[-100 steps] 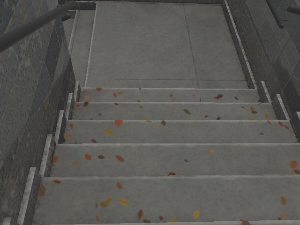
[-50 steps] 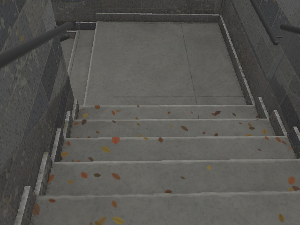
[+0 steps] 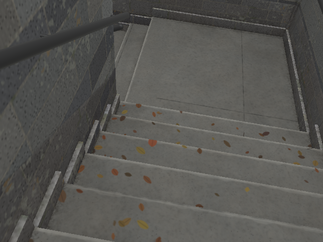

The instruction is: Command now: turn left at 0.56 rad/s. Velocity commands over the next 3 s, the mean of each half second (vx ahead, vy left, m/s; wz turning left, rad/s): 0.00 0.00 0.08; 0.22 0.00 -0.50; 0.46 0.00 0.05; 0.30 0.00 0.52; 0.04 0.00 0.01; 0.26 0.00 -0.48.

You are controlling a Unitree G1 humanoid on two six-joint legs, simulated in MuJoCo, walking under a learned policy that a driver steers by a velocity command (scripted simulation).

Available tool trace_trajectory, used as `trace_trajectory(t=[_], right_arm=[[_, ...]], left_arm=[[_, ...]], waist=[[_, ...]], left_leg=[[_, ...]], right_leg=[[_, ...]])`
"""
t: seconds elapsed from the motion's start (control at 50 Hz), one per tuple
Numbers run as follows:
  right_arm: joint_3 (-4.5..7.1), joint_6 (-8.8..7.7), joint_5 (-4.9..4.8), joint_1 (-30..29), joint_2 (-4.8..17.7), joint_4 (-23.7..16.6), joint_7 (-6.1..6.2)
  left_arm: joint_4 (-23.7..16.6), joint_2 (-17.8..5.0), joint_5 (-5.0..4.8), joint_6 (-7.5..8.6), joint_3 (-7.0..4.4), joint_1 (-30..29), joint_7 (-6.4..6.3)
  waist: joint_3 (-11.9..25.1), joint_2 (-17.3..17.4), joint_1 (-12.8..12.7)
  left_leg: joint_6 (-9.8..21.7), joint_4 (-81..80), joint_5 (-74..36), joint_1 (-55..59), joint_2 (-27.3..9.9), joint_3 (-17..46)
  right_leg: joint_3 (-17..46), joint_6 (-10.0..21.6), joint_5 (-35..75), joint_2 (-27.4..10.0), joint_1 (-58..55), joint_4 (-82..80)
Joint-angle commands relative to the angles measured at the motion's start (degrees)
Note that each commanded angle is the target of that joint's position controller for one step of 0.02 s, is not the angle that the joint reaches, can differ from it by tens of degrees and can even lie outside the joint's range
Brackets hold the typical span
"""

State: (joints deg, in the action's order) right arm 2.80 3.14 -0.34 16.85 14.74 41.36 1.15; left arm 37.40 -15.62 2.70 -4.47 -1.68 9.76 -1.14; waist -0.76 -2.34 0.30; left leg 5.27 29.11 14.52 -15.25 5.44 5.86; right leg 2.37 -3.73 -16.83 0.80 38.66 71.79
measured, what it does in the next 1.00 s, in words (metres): steps on the spot, turning right: right foot, then left foot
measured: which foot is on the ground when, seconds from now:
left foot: down 0.00-0.34, up 0.36-0.74, down 0.76-1.00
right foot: up 0.00-0.28, down 0.30-0.76, up 0.78-1.00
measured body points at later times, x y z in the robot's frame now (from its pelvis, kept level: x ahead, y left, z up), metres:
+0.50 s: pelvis +0.02 -0.05 +0.00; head +0.04 -0.06 +0.45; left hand +0.13 +0.20 -0.11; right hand +0.16 -0.30 -0.12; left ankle +0.00 +0.09 -0.73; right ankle +0.03 -0.12 -0.74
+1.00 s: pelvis +0.09 -0.01 +0.00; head +0.09 +0.02 +0.45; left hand +0.29 +0.22 -0.12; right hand +0.01 -0.28 -0.11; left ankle +0.04 +0.06 -0.74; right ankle +0.11 -0.17 -0.64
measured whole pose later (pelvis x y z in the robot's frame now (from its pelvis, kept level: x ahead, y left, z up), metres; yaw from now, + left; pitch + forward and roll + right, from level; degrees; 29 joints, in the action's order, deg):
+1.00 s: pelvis +0.09 -0.01 +0.00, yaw -17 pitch +0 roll -1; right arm 1.9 -2.0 1.4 26.1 15.3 46.3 0.4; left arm 43.3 -17.9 1.6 -3.3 -4.6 12.9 2.4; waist 1.7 -2.5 2.2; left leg 5.3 25.5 19.5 -6.3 3.3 -4.6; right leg 7.6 2.8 -4.2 3.7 39.5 67.3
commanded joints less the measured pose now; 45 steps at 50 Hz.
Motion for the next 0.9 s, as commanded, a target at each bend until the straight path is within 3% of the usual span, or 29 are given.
trace_trajectory(t=[0.02, 0.06, 0.08, 0.1, 0.12, 0.14, 0.2, 0.22, 0.24, 0.26, 0.28, 0.3, 0.32, 0.34, 0.42, 0.44, 0.48, 0.54, 0.58, 0.62, 0.68, 0.7, 0.74, 0.76, 0.78, 0.8, 0.84, 0.86, 0.9], right_arm=[[2.26, -0.52, 0.4, 2.5, 8.6, -3.9, 0.6], [2.39, -0.93, 0.78, 2.6, 9.1, -4.8, 0.5], [2.44, -0.98, 0.45, 3.9, 9.1, -4.6, 0.85], [2.6, -1.05, 0.93, 3.2, 9.7, -5.1, 0.81], [2.42, -1.45, 1.01, 1.1, 9.9, -6.0, 0.63], [2.1, -1.58, 1.56, -1.1, 9.4, -6.9, 0.04], [0.72, -0.97, 2.52, -5.0, 6.8, -8.6, -1.1], [0.36, -0.07, 2.76, -3.4, 5.9, -7.8, -0.99], [-0.43, 0.28, 2.05, -2.4, 4.1, -7.1, -0.28], [-1.33, 0.55, 1.56, -1.7, 2.5, -6.3, 0.34], [-1.71, 0.1, 1.35, 2.0, 1.4, -4.3, 0.53], [-1.8, -0.51, 1.68, 4.3, 0.4, -3.7, 0.33], [-0.87, -1.08, 0.84, 2.5, 4.1, -5.5, -0.14], [0.52, -1.28, 1.12, -2.9, 8.4, -5.5, -0.51], [0.76, -1.11, 0.3, -5.2, 6.0, -4.9, -1.34], [0.73, -1.33, 0.4, -5.1, 5.1, -4.8, -1.4], [1.23, -1.28, 0.9, -6.3, 5.7, -5.0, -1.61], [1.0, -1.33, 0.39, -9.3, 5.3, -6.5, -0.77], [0.26, -0.81, 1.21, -9.2, 4.4, -6.4, -0.52], [-0.11, -0.68, 1.44, -9.2, 4.5, -6.4, -0.57], [-0.64, -0.87, 1.47, -10.6, 4.5, -6.9, -1.56], [-0.84, -1.26, 1.33, -9.0, 4.3, -6.4, -1.44], [-0.77, -1.85, 1.5, 1.7, 3.5, -2.8, -0.59], [-0.02, -2.37, 1.97, 7.6, 6.2, -0.9, 0.04], [1.34, -3.08, 2.67, 11.5, 13.8, -1.2, 0.2], [1.57, -3.24, 2.47, 9.2, 13.9, 0.0, 0.34], [0.47, -4.28, 1.75, 1.0, 9.9, -1.5, 0.12], [0.02, -5.05, 1.46, -1.1, 7.9, -2.1, -0.01], [0.32, -5.93, 2.32, -1.5, 7.8, -2.0, -0.26]], left_arm=[[-5.6, -2.5, -0.03, 0.08, -0.23, -3.3, -0.26], [-7.0, -1.9, 0.3, 0.48, 0.51, -6.0, -0.48], [-7.8, -1.5, 0.28, 0.81, 1.01, -6.3, -0.37], [-8.5, -1.8, 0.0, 0.72, 1.2, -7.6, -0.25], [-7.4, -2.3, -0.13, 1.07, 1.03, -5.3, -0.14], [-7.0, -3.1, -0.08, 1.31, 0.95, -5.0, 0.21], [-6.5, -2.2, -1.47, 1.36, 1.75, -3.6, 1.03], [-6.6, -1.9, -2.39, 1.18, 2.07, -2.6, 1.2], [-5.2, 0.1, -2.15, 1.46, 2.8, -1.0, 0.88], [-3.6, 1.7, -1.76, 1.69, 3.21, 1.9, 0.59], [-3.6, 1.5, -1.1, 2.3, 3.29, 1.4, 0.09], [-3.8, -0.3, -0.76, 3.3, 3.36, 3.9, -0.06], [-4.6, -5.4, -0.54, 3.79, 2.39, 0.3, -0.06], [-3.9, -4.7, -1.8, 3.89, 1.97, -0.5, 0.7], [-3.6, -6.8, -2.47, 4.63, 0.44, 1.2, 1.61], [-3.6, -6.7, -2.25, 4.44, 0.24, 2.4, 1.81], [-3.2, -8.2, -2.03, 3.88, -0.84, 5.6, 2.3], [-2.0, -9.5, -2.08, 3.17, -2.22, 8.6, 1.9], [-2.0, -9.9, -2.15, 2.68, -3.07, 8.1, 1.89], [-2.3, -9.2, -1.98, 2.03, -3.4, 7.4, 2.35], [-3.0, -9.8, -2.01, 0.84, -4.03, 5.3, 3.26], [-3.4, -10.0, -2.16, 0.62, -4.19, 4.0, 3.31], [-4.2, -9.0, -2.69, 0.36, -4.13, 0.8, 2.4], [-4.2, -6.3, -2.88, 0.73, -3.68, 1.1, 1.64], [-6.2, -1.6, -3.91, 1.52, -2.61, 0.6, 1.42], [-6.3, -8.3, -1.94, 2.38, -3.9, -3.9, 1.21], [-2.5, -8.2, -1.4, 2.8, -4.28, 1.0, 1.95], [-0.1, -8.0, -0.65, 2.57, -4.2, 3.8, 2.46], [2.6, -7.5, -0.4, 1.98, -4.45, 6.5, 3.17]], waist=[[3.0, 6.9, 1.1], [3.1, 7.9, 2.0], [3.4, 8.2, 2.4], [3.2, 9.2, 2.6], [4.9, 9.7, 0.9], [4.9, 8.9, 0.5], [5.3, 11.8, -0.1], [3.3, 12.4, 0.4], [3.2, 11.5, 0.9], [2.3, 9.0, -0.6], [1.4, 5.7, 0.3], [3.4, -1.2, 0.6], [-0.3, -7.4, 2.4], [-1.4, -3.2, 0.4], [1.2, -7.9, 0.4], [2.1, -7.6, -0.3], [4.0, -6.6, -1.7], [6.0, -4.3, -2.8], [7.0, -3.9, -2.1], [7.3, -3.2, -2.0], [3.0, -5.1, -1.7], [2.1, -4.8, -0.5], [0.6, -2.2, 5.6], [-0.3, 4.5, 7.9], [1.4, 17.2, 8.3], [-6.6, 8.5, 6.2], [-7.9, 6.6, -0.3], [-5.9, 7.4, -1.4], [-2.5, 9.4, -2.5]], left_leg=[[8.2, -4.7, -24.3, 7.7, -12.3, 16.0], [7.9, -5.1, -20.6, 7.5, -12.4, 18.5], [8.3, -6.3, -14.9, 8.6, -12.4, 20.7], [8.5, -6.6, -11.5, 9.1, -12.1, 21.9], [8.5, -5.6, -14.5, 6.3, -12.4, 20.1], [8.4, -6.2, -15.7, 2.7, -12.3, 19.3], [7.4, -6.3, -17.9, -4.4, -10.9, 15.2], [7.5, -7.7, -14.2, -2.4, -11.6, 16.9], [6.6, -7.6, -9.4, -3.1, -12.1, 16.9], [4.7, -7.4, -4.1, -6.4, -11.2, 16.2], [1.7, -6.3, -1.0, -11.7, -10.1, 15.0], [-1.1, 1.9, 8.9, -15.5, -8.1, 10.5], [-2.9, -2.7, 8.2, -15.9, -4.3, 6.2], [-4.4, -2.6, 5.2, -10.9, -4.7, 4.6], [-5.5, 0.4, 4.2, -4.5, -2.9, 0.2], [-5.6, 1.9, 6.2, -5.8, -2.6, -0.8], [-5.6, 7.3, 12.7, -11.5, -1.5, -1.6], [-5.4, 11.1, 13.3, -15.4, -1.1, -1.7], [-5.8, 17.6, 12.8, -13.9, -0.7, -2.4], [-5.6, 17.9, 12.6, -11.5, -0.7, -3.6], [-4.8, 14.4, 12.7, -6.6, -0.8, -4.4], [-4.2, 10.8, 12.0, -1.5, -0.5, -4.5], [-3.0, -0.5, 5.3, 16.6, -0.8, -5.1], [-2.4, -5.1, 11.0, 26.5, -6.3, 0.9], [0.3, -15.5, 34.4, 26.6, -23.5, 27.5], [0.9, -18.7, 36.1, 16.7, -25.2, 32.6], [1.4, -19.0, 29.8, 9.5, -21.9, 25.0], [0.8, -19.0, 23.6, 7.1, -19.1, 18.7], [2.6, -18.5, 15.5, 2.3, -16.2, 10.6]], right_leg=[[-1.4, -0.7, 2.3, 0.7, 8.2, -0.5], [-0.8, -0.5, 2.4, 1.3, 7.4, -5.0], [0.8, -0.4, 2.6, 1.2, 6.9, -8.5], [1.3, 0.0, 2.4, 1.7, 6.6, -11.6], [-0.3, 0.4, 7.0, 1.8, 1.4, -9.9], [-1.0, 0.6, 5.7, 2.2, -3.0, -10.4], [-3.4, 1.4, -1.7, 2.1, -17.0, -17.9], [-1.4, 2.8, -9.0, 0.6, -17.1, -28.6], [-2.3, 3.9, -7.1, 0.3, -23.0, -36.4], [-2.9, 4.7, -1.7, 0.3, -31.0, -46.9], [0.6, 4.8, 2.6, -1.7, -38.9, -51.3], [12.1, 6.0, 5.7, -10.3, -45.6, -52.2], [23.3, 10.8, 13.4, -16.5, -36.9, -52.9], [23.9, 12.7, 12.7, -14.6, -32.4, -53.9], [21.2, 12.0, 15.7, -9.3, -31.3, -52.3], [21.7, 12.9, 20.0, -9.5, -33.3, -51.2], [24.2, 14.8, 26.6, -10.5, -38.1, -49.2], [24.9, 15.8, 28.1, -9.8, -40.7, -47.9], [24.2, 16.6, 30.3, -9.4, -36.6, -48.4], [24.5, 17.0, 10.4, -7.3, -31.4, -51.5], [26.9, 17.7, -10.8, -5.7, -21.1, -55.6], [26.8, 17.2, -12.9, -5.0, -16.7, -55.8], [25.8, 14.4, -20.1, -1.8, -3.1, -51.5], [20.9, 11.5, -24.6, 2.7, 7.4, -40.9], [11.7, 8.8, -21.8, 12.4, 13.8, -20.5], [12.9, 8.9, -13.3, 8.7, 17.8, -15.1], [12.0, 7.7, -2.5, 5.6, 13.2, -11.5], [10.1, 6.6, 1.6, 4.9, 9.1, -9.8], [5.8, 6.3, 8.9, 3.6, 2.4, -2.3]])
Next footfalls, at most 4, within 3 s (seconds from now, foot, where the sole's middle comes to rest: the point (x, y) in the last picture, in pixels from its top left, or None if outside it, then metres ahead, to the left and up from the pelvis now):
0.30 right None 0.07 -0.12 -0.78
0.76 left None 0.08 0.06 -0.78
1.36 right None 0.37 -0.21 -0.93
1.92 left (165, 228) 0.66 -0.08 -1.08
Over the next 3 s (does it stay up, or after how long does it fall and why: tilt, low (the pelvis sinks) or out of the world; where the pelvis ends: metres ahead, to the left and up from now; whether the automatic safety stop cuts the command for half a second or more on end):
stays up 0.69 -0.17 -0.31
